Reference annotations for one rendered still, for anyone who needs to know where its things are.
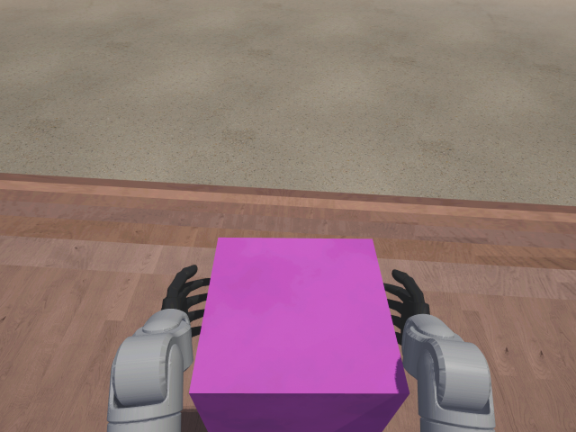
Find left robot hand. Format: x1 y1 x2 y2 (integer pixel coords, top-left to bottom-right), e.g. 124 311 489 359
161 265 211 337

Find carton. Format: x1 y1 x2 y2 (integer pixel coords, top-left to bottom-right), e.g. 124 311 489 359
189 238 410 432

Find robot right forearm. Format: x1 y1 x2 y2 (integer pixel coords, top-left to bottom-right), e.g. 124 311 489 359
401 314 496 432

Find right robot hand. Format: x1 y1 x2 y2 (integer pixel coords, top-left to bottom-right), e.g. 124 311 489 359
383 269 430 345

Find robot left forearm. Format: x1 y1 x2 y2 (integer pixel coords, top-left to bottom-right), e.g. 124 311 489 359
107 309 194 432

